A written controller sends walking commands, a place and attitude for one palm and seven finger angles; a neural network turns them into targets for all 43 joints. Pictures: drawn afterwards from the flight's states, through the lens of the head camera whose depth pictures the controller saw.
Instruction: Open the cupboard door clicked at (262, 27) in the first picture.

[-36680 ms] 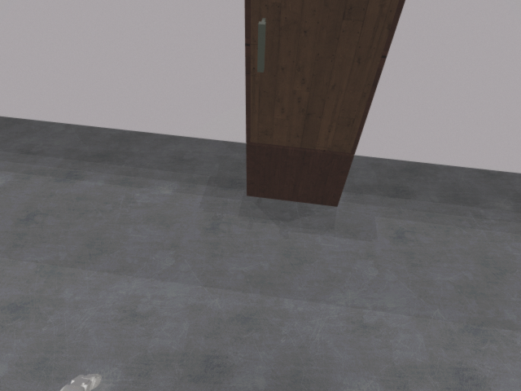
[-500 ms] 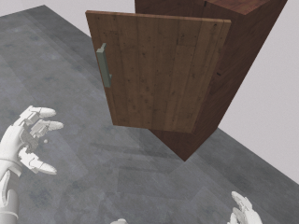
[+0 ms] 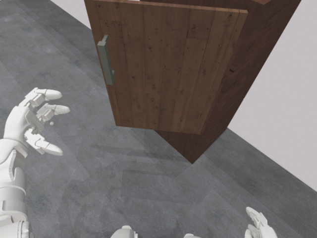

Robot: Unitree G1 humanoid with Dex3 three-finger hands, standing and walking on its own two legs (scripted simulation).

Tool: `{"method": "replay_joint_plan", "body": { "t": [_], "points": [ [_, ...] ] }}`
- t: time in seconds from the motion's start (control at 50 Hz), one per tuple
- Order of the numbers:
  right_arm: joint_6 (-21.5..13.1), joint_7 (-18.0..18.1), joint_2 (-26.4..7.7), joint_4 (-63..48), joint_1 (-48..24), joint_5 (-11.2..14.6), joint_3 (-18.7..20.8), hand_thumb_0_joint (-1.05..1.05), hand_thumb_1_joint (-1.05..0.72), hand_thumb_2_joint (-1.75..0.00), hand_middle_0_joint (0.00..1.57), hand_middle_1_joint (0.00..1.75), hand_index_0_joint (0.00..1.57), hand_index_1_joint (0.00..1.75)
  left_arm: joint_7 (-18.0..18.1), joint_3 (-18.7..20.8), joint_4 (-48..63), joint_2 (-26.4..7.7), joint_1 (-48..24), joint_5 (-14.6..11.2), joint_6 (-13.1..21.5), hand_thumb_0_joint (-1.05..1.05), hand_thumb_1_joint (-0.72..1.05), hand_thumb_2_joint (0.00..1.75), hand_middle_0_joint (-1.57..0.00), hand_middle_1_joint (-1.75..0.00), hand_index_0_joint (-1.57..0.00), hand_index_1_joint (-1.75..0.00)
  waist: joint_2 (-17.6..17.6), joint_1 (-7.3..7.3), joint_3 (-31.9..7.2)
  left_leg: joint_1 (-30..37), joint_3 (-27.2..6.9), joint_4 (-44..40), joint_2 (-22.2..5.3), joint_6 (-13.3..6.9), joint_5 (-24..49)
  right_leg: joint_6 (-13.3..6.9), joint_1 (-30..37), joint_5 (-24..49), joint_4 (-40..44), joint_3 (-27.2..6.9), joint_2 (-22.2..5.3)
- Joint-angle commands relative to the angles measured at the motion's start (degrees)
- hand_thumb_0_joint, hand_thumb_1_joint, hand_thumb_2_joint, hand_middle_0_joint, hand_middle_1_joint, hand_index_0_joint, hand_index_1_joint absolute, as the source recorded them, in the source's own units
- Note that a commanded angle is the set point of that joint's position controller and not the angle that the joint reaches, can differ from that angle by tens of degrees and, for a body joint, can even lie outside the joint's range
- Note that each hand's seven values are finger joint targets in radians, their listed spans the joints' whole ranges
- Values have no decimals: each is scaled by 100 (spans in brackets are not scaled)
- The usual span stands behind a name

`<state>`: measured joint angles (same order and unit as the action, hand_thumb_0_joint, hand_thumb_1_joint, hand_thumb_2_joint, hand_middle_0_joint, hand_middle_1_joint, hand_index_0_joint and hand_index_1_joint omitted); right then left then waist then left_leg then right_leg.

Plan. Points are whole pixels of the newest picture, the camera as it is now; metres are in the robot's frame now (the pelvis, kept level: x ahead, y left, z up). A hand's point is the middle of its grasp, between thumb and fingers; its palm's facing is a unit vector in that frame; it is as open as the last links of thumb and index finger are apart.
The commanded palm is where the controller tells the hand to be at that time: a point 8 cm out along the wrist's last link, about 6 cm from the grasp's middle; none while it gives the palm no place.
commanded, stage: move the hooked fingers beside the handle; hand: left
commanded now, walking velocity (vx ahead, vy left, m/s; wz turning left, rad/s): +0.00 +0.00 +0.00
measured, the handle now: (108, 61) +0.62 +0.19 +0.07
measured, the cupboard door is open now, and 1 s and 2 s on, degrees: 40 40 40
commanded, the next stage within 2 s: none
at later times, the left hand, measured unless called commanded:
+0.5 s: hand (62, 99) +0.43 +0.27 +0.09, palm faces -0.07 -1.00 +0.02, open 14.0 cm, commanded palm +0.42 +0.32 +0.08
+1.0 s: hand (75, 78) +0.51 +0.26 +0.09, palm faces -0.05 -1.00 +0.01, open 14.0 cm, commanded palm +0.51 +0.32 +0.08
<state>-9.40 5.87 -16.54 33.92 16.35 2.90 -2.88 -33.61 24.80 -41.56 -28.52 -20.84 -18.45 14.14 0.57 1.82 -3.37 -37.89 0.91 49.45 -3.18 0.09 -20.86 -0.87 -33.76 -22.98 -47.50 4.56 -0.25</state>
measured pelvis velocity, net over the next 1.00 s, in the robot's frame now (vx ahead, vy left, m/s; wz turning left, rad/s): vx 0.00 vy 0.01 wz -0.05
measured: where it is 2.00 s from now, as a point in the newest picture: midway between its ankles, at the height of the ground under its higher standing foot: outside the picture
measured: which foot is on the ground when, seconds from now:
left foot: down 0.00-1.00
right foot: down 0.00-1.00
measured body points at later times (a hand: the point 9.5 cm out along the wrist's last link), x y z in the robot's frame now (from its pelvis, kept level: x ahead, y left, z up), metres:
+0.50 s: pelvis +0.00 +0.01 -0.01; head +0.09 +0.03 +0.43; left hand +0.43 +0.32 +0.09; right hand +0.07 -0.26 -0.11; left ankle +0.04 +0.12 -0.70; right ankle +0.01 -0.11 -0.70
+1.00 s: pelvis +0.00 +0.01 -0.02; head +0.13 +0.03 +0.41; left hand +0.51 +0.31 +0.09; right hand -0.01 -0.27 -0.12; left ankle +0.04 +0.12 -0.70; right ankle +0.01 -0.11 -0.70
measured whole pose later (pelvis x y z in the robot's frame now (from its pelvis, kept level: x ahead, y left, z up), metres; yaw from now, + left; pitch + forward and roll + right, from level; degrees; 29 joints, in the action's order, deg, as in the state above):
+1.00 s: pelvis +0.00 +0.01 -0.02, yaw -3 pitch +20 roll -3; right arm 1.9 3.8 -17.3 35.3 22.9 1.3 -3.5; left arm -29.6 29.2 -73.4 -43.9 -55.2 -6.9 17.5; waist 0.5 10.4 -4.2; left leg -53.5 1.2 57.3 -5.0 -0.6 -23.6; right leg -0.3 -49.0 -23.9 -53.2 3.8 1.3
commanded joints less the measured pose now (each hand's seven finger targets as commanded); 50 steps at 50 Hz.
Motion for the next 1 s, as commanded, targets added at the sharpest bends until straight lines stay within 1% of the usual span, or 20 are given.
{"method": "replay_joint_plan", "body": {
  "t": [0.0, 0.08, 0.12, 0.14, 0.22, 0.3, 0.32, 0.34, 0.38, 0.42, 0.44, 0.5, 0.52, 0.66, 0.72, 0.78, 0.82, 0.9, 0.92, 0.98],
  "points": [
    [-141, 15, -934, -722, 219, -13, 383, 0, -90, -90, 20, 30, 20, 30, -10, 737, 791, -2022, -1585, -119, 347, 0, -50, 30, -30, -120, -30, -120, 319, -135, -1826, 1007, -161, -549, 289, -165, 1180, -67, 574, 1384, 595, -369, 206],
    [-21, -42, -933, -732, 348, -9, 434, 0, -90, -90, 20, 30, 20, 30, -15, 656, 816, -1965, -1838, -51, 448, 0, -50, 30, -30, -120, -30, -120, 587, -32, -1968, 1143, -123, -505, 274, -173, 1350, -47, 404, 1591, 524, -339, 221],
    [31, -35, -961, -694, 425, -10, 440, 0, -90, -90, 20, 30, 20, 30, -34, 674, 657, -2044, -2140, -59, 468, 0, -50, 30, -30, -120, -30, -120, 347, 48, -1942, 1041, -136, -467, 254, -186, 1329, -30, 358, 1605, 512, -340, 248],
    [55, -38, -953, -669, 448, -6, 441, 0, -90, -90, 20, 30, 20, 30, -50, 516, 587, -1894, -2289, -37, 479, 0, -50, 30, -30, -120, -30, -120, 428, 106, -1894, 1058, -130, -468, 257, -189, 1240, -23, 245, 1518, 524, -338, 246],
    [148, -29, -1009, -560, 593, -28, 463, 0, -90, -90, 20, 30, 20, 30, -62, 610, 380, -2175, -2804, 50, 568, 0, -50, 30, -30, -120, -30, -120, 608, 146, -2056, 1168, -195, -412, 231, -179, 1254, -60, 25, 1396, 460, -311, 263],
    [228, -33, -1018, -468, 693, -48, 464, 0, -90, -90, 20, 30, 20, 30, -46, 457, 102, -2086, -3290, 116, 649, 0, -50, 30, -30, -120, -30, -120, 645, 234, -2114, 1243, -244, -341, 212, -180, 1361, -82, -196, 1391, 385, -263, 288],
    [260, -40, -1041, -438, 734, -54, 473, 0, -90, -90, 20, 30, 20, 30, -20, 577, 50, -2280, -3359, 169, 665, 0, -50, 30, -30, -120, -30, -120, 705, 201, -2246, 1307, -278, -342, 194, -158, 1390, -79, -211, 1378, 372, -257, 281],
    [288, -56, -1025, -453, 747, -54, 460, 0, -90, -90, 20, 30, 20, 30, -16, 422, -110, -2109, -3363, 211, 648, 0, -50, 30, -30, -120, -30, -120, 778, 235, -2222, 1340, -282, -348, 198, -149, 1358, -78, -325, 1302, 361, -232, 279],
    [343, -67, -1042, -394, 786, -59, 450, 0, -90, -90, 20, 30, 20, 30, 43, 350, -338, -2141, -3730, 296, 653, 0, -50, 30, -30, -120, -30, -120, 773, 297, -2086, 1264, -328, -347, 175, -143, 1234, -77, -490, 1143, 353, -208, 276],
    [398, -73, -1077, -379, 876, -85, 462, 0, -90, -90, 20, 30, 20, 30, 110, 563, -450, -2426, -3841, 360, 692, 0, -50, 30, -30, -120, -30, -120, 727, 254, -2325, 1331, -363, -286, 157, -136, 1431, -90, -472, 1257, 281, -203, 289],
    [420, -92, -1041, -379, 885, -81, 451, 0, -90, -90, 20, 30, 20, 30, 111, 322, -557, -2144, -3900, 386, 675, 0, -50, 30, -30, -120, -30, -120, 794, 339, -2339, 1388, -327, -257, 162, -144, 1475, -69, -546, 1297, 285, -207, 289],
    [520, -99, -1073, -342, 957, -106, 433, 0, -90, -90, 20, 30, 20, 30, 172, 523, -914, -2444, -4187, 435, 703, 0, -50, 30, -30, -120, -30, -120, 551, 364, -2198, 1015, -292, -178, 163, -177, 1360, -65, -492, 1300, 236, -229, 308],
    [556, -104, -1099, -364, 975, -105, 430, 0, -90, -90, 20, 30, 20, 30, 186, 634, -978, -2659, -4202, 498, 712, 0, -50, 30, -30, -120, -30, -120, 683, 317, -2289, 1009, -299, -171, 158, -158, 1386, -61, -478, 1320, 212, -247, 296],
    [731, -143, -1109, -273, 1185, -140, 442, 0, -90, -90, 20, 30, 20, 30, 255, 405, -1282, -2532, -4751, 669, 801, 0, -50, 30, -30, -120, -30, -120, 811, 505, -2522, 1209, -375, -30, 105, -142, 1497, -43, -855, 1239, 140, -215, 324],
    [821, -134, -1143, -253, 1265, -141, 433, 0, -90, -90, 20, 30, 20, 30, 273, 584, -1384, -2858, -4926, 702, 768, 0, -50, 30, -30, -120, -30, -120, 747, 517, -2635, 1035, -325, 40, 116, -177, 1567, -21, -718, 1401, 120, -264, 331],
    [899, -127, -1137, -186, 1332, -144, 407, 0, -90, -90, 20, 30, 20, 30, 346, 379, -1562, -2830, -5345, 866, 706, 0, -50, 30, -30, -120, -30, -120, 816, 690, -2380, 905, -356, 62, 101, -193, 1366, -7, -967, 1203, 153, -266, 332],
    [927, -118, -1165, -177, 1404, -168, 417, 0, -90, -90, 20, 30, 20, 30, 392, 595, -1472, -3106, -5501, 865, 787, 0, -50, 30, -30, -120, -30, -120, 887, 653, -2743, 1019, -348, 129, 100, -190, 1518, -11, -860, 1316, 116, -291, 347],
    [997, -108, -1158, -155, 1514, -170, 352, 0, -90, -90, 20, 30, 20, 30, 401, 563, -1939, -3217, -5661, 951, 709, 0, -50, 30, -30, -120, -30, -120, 737, 782, -2536, 605, -300, 230, 108, -240, 1428, 1, -829, 1349, 106, -322, 374],
    [1027, -92, -1189, -139, 1523, -163, 343, 0, -90, -90, 20, 30, 20, 30, 407, 659, -2052, -3466, -5760, 1017, 665, 0, -50, 30, -30, -120, -30, -120, 667, 803, -2526, 417, -279, 263, 92, -247, 1312, 36, -783, 1320, 117, -357, 355],
    [1064, -79, -1188, -165, 1590, -159, 292, 0, -90, -90, 20, 30, 20, 30, 398, 640, -2144, -3758, -6029, 1183, 570, 0, -50, 30, -30, -120, -30, -120, 954, 863, -2589, 234, -252, 355, 93, -260, 1293, 38, -801, 1321, 74, -394, 353]
  ]
}}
